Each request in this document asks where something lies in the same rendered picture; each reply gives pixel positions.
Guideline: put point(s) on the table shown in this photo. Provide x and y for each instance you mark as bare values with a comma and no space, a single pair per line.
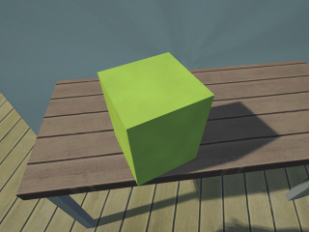
259,120

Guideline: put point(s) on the carton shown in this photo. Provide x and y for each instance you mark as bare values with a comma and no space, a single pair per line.
158,110

